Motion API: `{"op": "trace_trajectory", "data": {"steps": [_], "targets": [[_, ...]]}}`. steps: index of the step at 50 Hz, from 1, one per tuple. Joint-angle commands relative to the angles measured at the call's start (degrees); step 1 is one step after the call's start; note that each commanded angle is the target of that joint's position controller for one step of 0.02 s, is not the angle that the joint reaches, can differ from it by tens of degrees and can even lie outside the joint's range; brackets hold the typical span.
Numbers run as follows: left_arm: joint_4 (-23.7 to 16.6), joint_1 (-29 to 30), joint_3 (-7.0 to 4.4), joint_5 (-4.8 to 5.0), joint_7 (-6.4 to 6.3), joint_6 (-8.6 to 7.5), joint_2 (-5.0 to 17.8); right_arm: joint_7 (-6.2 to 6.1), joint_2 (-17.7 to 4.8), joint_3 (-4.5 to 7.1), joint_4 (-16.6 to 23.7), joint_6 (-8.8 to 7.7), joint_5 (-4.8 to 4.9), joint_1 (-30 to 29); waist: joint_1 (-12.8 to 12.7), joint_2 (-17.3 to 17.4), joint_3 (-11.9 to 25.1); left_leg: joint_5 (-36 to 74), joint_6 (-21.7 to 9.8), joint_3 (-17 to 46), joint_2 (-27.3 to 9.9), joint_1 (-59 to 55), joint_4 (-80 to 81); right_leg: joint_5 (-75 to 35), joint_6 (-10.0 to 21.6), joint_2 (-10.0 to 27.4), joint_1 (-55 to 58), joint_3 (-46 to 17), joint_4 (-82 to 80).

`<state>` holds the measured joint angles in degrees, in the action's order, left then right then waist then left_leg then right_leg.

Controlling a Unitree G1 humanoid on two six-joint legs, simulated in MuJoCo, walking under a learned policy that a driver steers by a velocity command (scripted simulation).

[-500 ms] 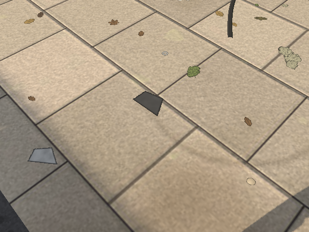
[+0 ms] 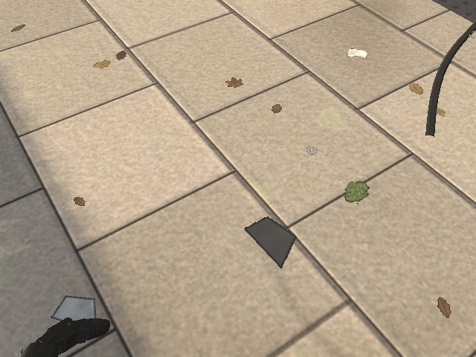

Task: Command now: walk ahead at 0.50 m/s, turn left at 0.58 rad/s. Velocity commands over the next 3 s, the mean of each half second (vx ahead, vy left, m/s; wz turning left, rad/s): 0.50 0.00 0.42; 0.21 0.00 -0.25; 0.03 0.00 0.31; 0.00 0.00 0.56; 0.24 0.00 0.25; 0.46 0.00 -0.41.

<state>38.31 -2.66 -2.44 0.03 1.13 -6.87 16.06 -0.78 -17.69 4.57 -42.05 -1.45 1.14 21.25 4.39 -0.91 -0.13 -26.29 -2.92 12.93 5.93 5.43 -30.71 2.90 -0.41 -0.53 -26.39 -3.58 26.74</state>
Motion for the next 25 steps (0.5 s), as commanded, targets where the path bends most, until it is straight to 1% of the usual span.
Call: {"op": "trace_trajectory", "data": {"steps": [1,2,3,4,5,6,7,8,9,12,14,17,19,21,22,23,24,25], "targets": [[0.3,-18.6,-5.53,-1.75,-0.83,-0.59,16.7,0.06,0.9,-1.02,6.3,-1.36,0.48,4.1,-7.4,-12.6,18.4,-2.2,0.7,-2.6,0.6,29.1,-31.3,14.5,14.0,22.2,45.2,-31.6,-4.6],[0.9,-19.2,-4.96,-0.22,-0.40,-0.17,13.2,-0.02,-3.8,-0.55,5.8,-1.52,1.28,5.0,-7.9,-15.2,17.4,-7.5,1.7,-2.7,-3.1,38.8,-41.2,29.4,15.8,25.6,45.8,-43.9,-8.9],[0.0,-16.5,-3.79,0.03,-0.60,0.15,9.0,-0.05,-8.0,0.62,5.8,-1.22,1.13,-0.2,-9.4,-8.6,9.7,-2.2,2.1,-2.6,-5.5,41.2,-44.5,31.1,13.1,22.9,39.4,-35.8,-10.2],[-0.3,-13.7,-3.20,-0.37,-0.79,0.63,7.5,-0.13,-8.2,0.84,6.5,-0.89,0.41,-4.1,-9.0,-4.8,5.3,2.1,2.4,-4.7,-7.4,40.1,-44.2,23.9,11.1,20.3,32.9,-27.1,-10.3],[0.1,-11.8,-2.71,-0.61,-0.85,0.90,6.3,0.03,-7.6,0.96,7.3,-0.85,-0.20,-6.3,-8.1,-3.7,1.8,5.1,2.6,-5.0,-8.9,38.9,-41.7,16.6,10.5,17.9,27.2,-20.9,-11.4],[0.5,-10.8,-2.28,-0.88,-1.01,0.88,5.2,0.39,-6.7,1.11,7.6,-0.66,-0.05,-6.5,-6.9,-4.9,0.5,7.0,2.5,-5.1,-10.5,36.6,-39.7,11.7,9.8,16.0,23.6,-16.1,-12.7],[0.8,-10.4,-2.23,-0.85,-1.07,0.74,5.0,0.69,-5.6,0.98,7.7,-0.36,0.41,-5.9,-6.2,-6.0,0.1,8.0,2.6,-5.8,-11.2,34.7,-38.2,9.3,9.6,15.0,21.5,-12.7,-14.0],[1.3,-10.5,-2.31,-0.55,-1.06,0.54,4.9,0.86,-4.3,0.78,7.8,-0.04,0.63,-5.7,-5.9,-6.2,-0.1,8.3,2.8,-6.5,-11.6,34.3,-37.0,7.2,10.0,14.7,20.6,-10.2,-15.1],[1.9,-10.6,-2.52,-0.30,-1.06,0.35,5.5,0.95,-3.4,0.55,8.3,0.26,0.57,-6.3,-5.7,-5.7,-0.6,9.0,3.0,-7.0,-11.9,34.7,-35.3,5.1,10.5,14.9,20.0,-8.0,-16.2],[3.9,-12.2,-3.13,-0.39,-0.83,0.12,7.6,1.01,-1.5,-0.32,9.3,0.17,-0.11,-9.3,-6.0,-3.2,-1.0,13.6,3.7,-6.8,-11.9,35.8,-27.2,-1.0,12.3,15.6,20.6,-4.1,-17.9],[4.8,-12.1,-3.18,-0.08,-0.67,0.37,8.3,1.52,-0.9,-0.78,9.4,-0.34,-0.18,-11.5,-6.4,-2.7,-1.3,19.2,3.4,-7.8,-11.5,34.3,-19.7,-3.8,11.9,14.5,21.1,-0.2,-18.4],[6.5,-14.0,-3.31,0.82,-0.72,1.04,9.6,2.55,-0.2,-1.44,10.5,-1.34,-0.20,-17.5,-8.3,-2.3,-2.7,25.2,2.9,-11.4,-10.5,30.7,-9.6,-5.1,10.8,13.6,21.4,3.9,-18.3],[8.1,-16.5,-3.47,1.37,-0.67,1.60,10.6,3.06,-0.3,-1.56,11.6,-1.64,0.06,-20.6,-9.2,-2.6,-3.6,24.7,2.1,-12.6,-9.9,29.8,-5.8,-5.9,10.6,14.8,23.9,3.9,-17.9],[9.5,-17.7,-3.66,1.83,-0.68,2.31,11.4,3.37,-1.3,-1.27,12.5,-1.76,0.08,-22.1,-8.7,-3.4,-4.0,21.1,0.6,-13.2,-9.1,29.1,-2.9,-10.1,9.9,16.5,27.5,3.8,-16.0],[9.9,-17.7,-3.77,2.03,-0.78,2.67,12.0,3.44,-2.1,-0.94,12.5,-1.81,-0.08,-21.4,-7.6,-4.0,-3.4,19.1,-0.4,-14.0,-8.2,26.8,-1.5,-15.8,9.4,16.8,28.8,4.2,-13.9],[10.2,-17.1,-3.84,2.20,-0.95,2.99,12.6,3.36,-3.4,-0.26,11.8,-1.83,-0.39,-18.3,-5.1,-4.6,-1.2,18.5,-1.6,-15.4,-6.6,21.2,0.2,-25.0,8.5,16.3,29.3,5.5,-9.5],[10.5,-16.6,-3.57,2.31,-1.15,3.28,12.4,3.09,-5.3,0.96,9.5,-1.75,-0.65,-10.9,-0.8,-4.1,3.3,21.1,-3.3,-16.9,-4.7,10.0,2.9,-32.3,7.1,14.4,27.3,8.0,-0.9],[10.4,-17.2,-2.61,1.69,-1.32,3.13,10.4,2.34,-8.4,2.44,6.9,-1.49,-0.88,-2.1,3.1,-2.9,8.9,22.8,-5.1,-13.6,-7.3,-5.7,1.4,-26.7,5.0,11.9,18.4,9.1,11.2]]}}
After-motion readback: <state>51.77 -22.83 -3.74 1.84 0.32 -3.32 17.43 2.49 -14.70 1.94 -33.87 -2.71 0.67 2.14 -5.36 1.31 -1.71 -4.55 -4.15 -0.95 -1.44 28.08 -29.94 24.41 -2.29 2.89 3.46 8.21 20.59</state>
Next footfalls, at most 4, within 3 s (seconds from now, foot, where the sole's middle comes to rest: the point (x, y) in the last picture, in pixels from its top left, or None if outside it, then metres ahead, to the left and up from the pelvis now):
0.50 left None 0.39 0.18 -0.76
0.96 right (243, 331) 0.55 -0.03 -0.76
1.42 left None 0.46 0.20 -0.76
1.94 right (227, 322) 0.58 0.01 -0.76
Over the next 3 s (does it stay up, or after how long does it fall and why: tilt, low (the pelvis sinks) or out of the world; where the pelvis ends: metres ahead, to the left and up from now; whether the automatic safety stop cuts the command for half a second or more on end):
stays up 0.77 0.29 0.01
